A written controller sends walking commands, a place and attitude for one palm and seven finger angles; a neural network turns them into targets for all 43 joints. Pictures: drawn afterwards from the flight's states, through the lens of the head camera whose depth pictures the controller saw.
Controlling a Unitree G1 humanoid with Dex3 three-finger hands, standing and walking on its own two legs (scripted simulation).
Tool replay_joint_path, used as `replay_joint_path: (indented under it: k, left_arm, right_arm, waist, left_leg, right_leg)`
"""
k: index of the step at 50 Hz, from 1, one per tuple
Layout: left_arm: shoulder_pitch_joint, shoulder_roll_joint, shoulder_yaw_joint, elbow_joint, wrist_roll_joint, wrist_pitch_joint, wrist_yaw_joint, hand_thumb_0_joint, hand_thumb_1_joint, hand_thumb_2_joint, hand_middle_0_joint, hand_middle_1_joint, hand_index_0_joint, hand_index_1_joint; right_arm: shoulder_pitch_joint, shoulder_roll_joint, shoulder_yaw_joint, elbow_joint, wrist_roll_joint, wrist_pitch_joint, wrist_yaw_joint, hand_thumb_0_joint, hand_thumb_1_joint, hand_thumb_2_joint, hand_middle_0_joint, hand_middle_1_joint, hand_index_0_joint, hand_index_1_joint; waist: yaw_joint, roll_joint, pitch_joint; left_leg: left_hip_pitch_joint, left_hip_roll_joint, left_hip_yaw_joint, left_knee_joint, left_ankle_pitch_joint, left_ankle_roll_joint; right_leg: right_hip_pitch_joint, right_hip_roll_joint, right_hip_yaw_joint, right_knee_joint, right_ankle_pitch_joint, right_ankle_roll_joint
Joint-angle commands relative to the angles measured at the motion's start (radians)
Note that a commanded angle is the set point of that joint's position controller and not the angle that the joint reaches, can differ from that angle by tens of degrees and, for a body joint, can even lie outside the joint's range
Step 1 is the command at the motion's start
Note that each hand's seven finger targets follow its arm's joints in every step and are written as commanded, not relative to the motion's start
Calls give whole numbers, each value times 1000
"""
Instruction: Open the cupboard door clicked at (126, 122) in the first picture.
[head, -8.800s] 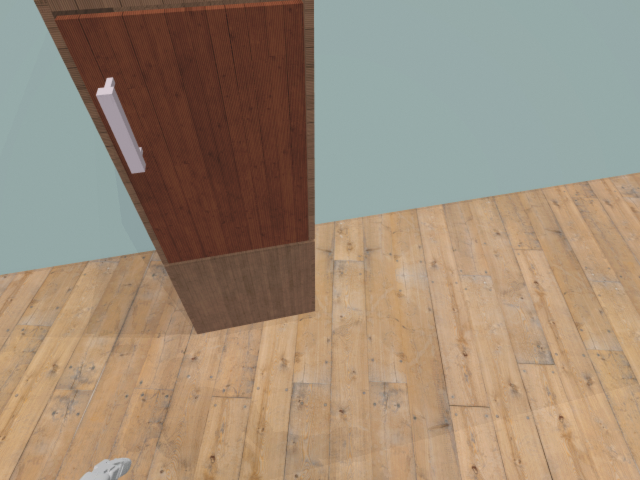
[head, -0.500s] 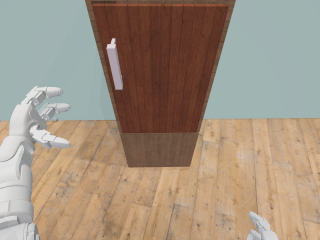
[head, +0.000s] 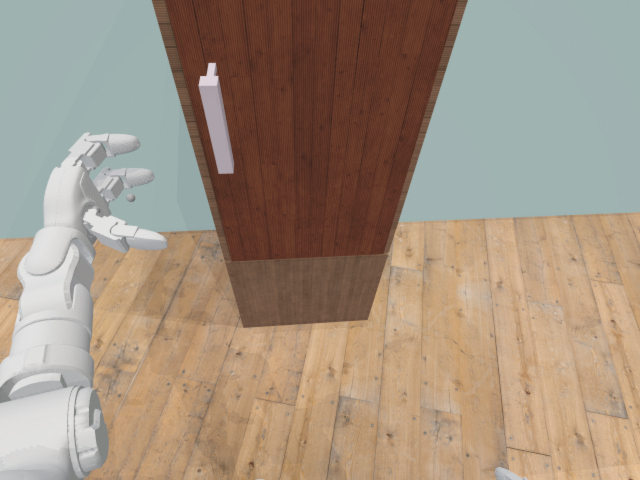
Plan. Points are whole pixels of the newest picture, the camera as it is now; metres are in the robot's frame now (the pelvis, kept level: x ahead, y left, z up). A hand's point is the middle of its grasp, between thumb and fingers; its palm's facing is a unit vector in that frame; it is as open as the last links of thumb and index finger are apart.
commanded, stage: move the hooked fingers beside the handle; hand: left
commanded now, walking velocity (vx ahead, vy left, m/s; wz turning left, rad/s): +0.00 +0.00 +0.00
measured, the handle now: (219, 120) +0.60 +0.16 +0.10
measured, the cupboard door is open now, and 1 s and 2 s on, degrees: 0 0 0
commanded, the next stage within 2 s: slide the fingers in behind the handle in 1.80 s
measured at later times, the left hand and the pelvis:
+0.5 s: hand (159, 162) +0.48 +0.22 +0.12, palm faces +0.08 -1.00 -0.01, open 14.0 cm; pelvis -0.01 -0.02 -0.01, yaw +0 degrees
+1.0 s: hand (166, 141) +0.54 +0.23 +0.11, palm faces +0.07 -1.00 +0.01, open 13.9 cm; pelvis +0.01 -0.01 -0.01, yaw -2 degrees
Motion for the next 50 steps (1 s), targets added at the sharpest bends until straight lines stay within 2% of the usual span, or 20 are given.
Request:
replay_joint_path:
  k: [1, 3, 5, 6, 11, 13, 14, 16, 18, 23, 26, 28, 32, 34, 36, 37, 42, 46, 48, 50]
  left_arm:
    - [-427, 263, 37, -168, -4, -78, 13, 0, -500, 300, -300, -1200, -300, -1200]
    - [-486, 239, 8, -134, 4, -77, 16, 0, -500, 300, -300, -1200, -300, -1200]
    - [-510, 263, 27, -80, 8, -79, 20, 0, -500, 300, -300, -1200, -300, -1200]
    - [-526, 301, 52, -55, 15, -83, 22, 0, -500, 300, -300, -1200, -300, -1200]
    - [-649, 317, 43, -52, 41, -143, 29, 0, -500, 300, -300, -1200, -300, -1200]
    - [-680, 308, 30, -7, 45, -157, 27, 0, -500, 300, -300, -1200, -300, -1200]
    - [-690, 339, 52, 15, 47, -163, 27, 0, -500, 300, -300, -1200, -300, -1200]
    - [-696, 357, 64, 65, 48, -158, 22, 0, -500, 300, -300, -1200, -300, -1200]
    - [-690, 380, 67, 143, 57, -141, 13, 0, -500, 300, -300, -1200, -300, -1200]
    - [-784, 415, 56, 170, 84, -145, 11, 0, -500, 300, -300, -1200, -300, -1200]
    - [-826, 495, 107, 186, 83, -164, 14, 0, -500, 300, -300, -1200, -300, -1200]
    - [-870, 503, 89, 228, 97, -159, 11, 0, -500, 300, -300, -1200, -300, -1200]
    - [-896, 567, 111, 277, 123, -144, 9, 0, -500, 300, -300, -1200, -300, -1200]
    - [-934, 556, 87, 283, 129, -135, 3, 0, -500, 300, -300, -1200, -300, -1200]
    - [-952, 585, 99, 312, 134, -129, 0, 0, -500, 300, -300, -1200, -300, -1200]
    - [-966, 617, 117, 307, 138, -129, -1, 0, -500, 300, -300, -1200, -300, -1200]
    - [-873, 597, 127, 273, 135, -133, -16, 0, -500, 300, -300, -1200, -300, -1200]
    - [-824, 558, 126, 246, 115, -128, -24, 0, -500, 300, -300, -1200, -300, -1200]
    - [-813, 581, 156, 207, 109, -128, -19, 0, -500, 300, -300, -1200, -300, -1200]
    - [-825, 592, 175, 140, 103, -146, -10, 0, -500, 300, -300, -1200, -300, -1200]
  right_arm:
    - [55, -173, -68, -96, -1, -18, -6, 0, -900, -900, 200, 300, 200, 300]
    - [60, -173, -69, -88, 0, -9, -4, 0, -900, -900, 200, 300, 200, 300]
    - [72, -179, -67, -84, -4, -1, -4, 0, -900, -900, 200, 300, 200, 300]
    - [76, -183, -68, -81, -5, 5, -5, 0, -900, -900, 200, 300, 200, 300]
    - [99, -178, -70, -67, -13, 19, 0, 0, -900, -900, 200, 300, 200, 300]
    - [107, -178, -67, -57, -15, 26, 1, 0, -900, -900, 200, 300, 200, 300]
    - [112, -182, -69, -50, -15, 29, 1, 0, -900, -900, 200, 300, 200, 300]
    - [122, -187, -68, -47, -17, 38, 0, 0, -900, -900, 200, 300, 200, 300]
    - [132, -192, -65, -46, -14, 48, -3, 0, -900, -900, 200, 300, 200, 300]
    - [162, -195, -65, -44, -20, 62, -2, 0, -900, -900, 200, 300, 200, 300]
    - [182, -203, -63, -43, -23, 71, -3, 0, -900, -900, 200, 300, 200, 300]
    - [193, -203, -59, -34, -22, 77, -5, 0, -900, -900, 200, 300, 200, 300]
    - [224, -211, -58, -35, -27, 88, -5, 0, -900, -900, 200, 300, 200, 300]
    - [236, -211, -55, -34, -30, 91, -4, 0, -900, -900, 200, 300, 200, 300]
    - [253, -216, -52, -35, -32, 96, -5, 0, -900, -900, 200, 300, 200, 300]
    - [262, -220, -53, -33, -34, 99, -5, 0, -900, -900, 200, 300, 200, 300]
    - [287, -217, -59, -51, -46, 116, 6, 0, -900, -900, 200, 300, 200, 300]
    - [294, -215, -65, -59, -45, 135, 15, 0, -900, -900, 200, 300, 200, 300]
    - [296, -218, -72, -63, -45, 143, 16, 0, -900, -900, 200, 300, 200, 300]
    - [293, -215, -73, -67, -48, 147, 18, 0, -900, -900, 200, 300, 200, 300]
  waist:
    - [-3, 75, -324]
    - [-22, 80, -306]
    - [-23, 39, -293]
    - [-21, 45, -304]
    - [-37, 109, -377]
    - [-51, 108, -373]
    - [-50, 99, -365]
    - [-56, 79, -377]
    - [-61, 51, -338]
    - [-88, 88, -360]
    - [-93, 77, -404]
    - [-115, 79, -368]
    - [-127, 96, -403]
    - [-142, 116, -407]
    - [-153, 104, -410]
    - [-151, 114, -427]
    - [-117, 179, -519]
    - [-111, 140, -493]
    - [-101, 130, -502]
    - [-90, 173, -529]
  left_leg:
    - [326, 17, -115, -85, 379, -31]
    - [318, 17, -115, -85, 352, -30]
    - [286, 14, -113, -81, 323, -24]
    - [271, 13, -110, -80, 312, -24]
    - [317, 12, -111, -50, 347, -23]
    - [305, 12, -110, -43, 332, -23]
    - [288, 11, -110, -41, 317, -22]
    - [259, 9, -102, -35, 305, -15]
    - [193, 5, -93, -34, 268, -9]
    - [173, 3, -86, -15, 253, -2]
    - [136, 1, -79, 1, 251, 3]
    - [97, 1, -77, 6, 225, 5]
    - [76, 2, -76, 25, 228, 10]
    - [71, 3, -76, 32, 225, 10]
    - [53, 6, -78, 41, 232, 13]
    - [54, 7, -82, 45, 243, 12]
    - [156, 15, -83, 56, 378, 0]
    - [166, 19, -80, 54, 420, 2]
    - [172, 19, -79, 51, 428, 3]
    - [221, 21, -81, 53, 475, 0]
  right_leg:
    - [-33, 50, -11, -49, 273, -38]
    - [-60, 50, -12, -49, 255, -37]
    - [-52, 52, -10, -51, 248, -38]
    - [-48, 49, -7, -47, 248, -37]
    - [-74, 52, 1, -31, 264, -36]
    - [-86, 53, 2, -29, 258, -35]
    - [-85, 53, 4, -30, 252, -35]
    - [-72, 53, 8, -27, 264, -32]
    - [-63, 50, 13, -31, 260, -29]
    - [-87, 50, 24, -28, 258, -23]
    - [-49, 52, 40, -23, 277, -18]
    - [-65, 50, 43, -25, 265, -15]
    - [-68, 51, 50, -20, 272, -10]
    - [-86, 52, 49, -18, 266, -9]
    - [-90, 55, 51, -14, 272, -7]
    - [-86, 55, 50, -11, 279, -8]
    - [-101, 65, 29, 15, 353, -17]
    - [-99, 75, 17, 11, 387, -16]
    - [-83, 77, 17, 8, 397, -16]
    - [-86, 80, 13, 15, 413, -23]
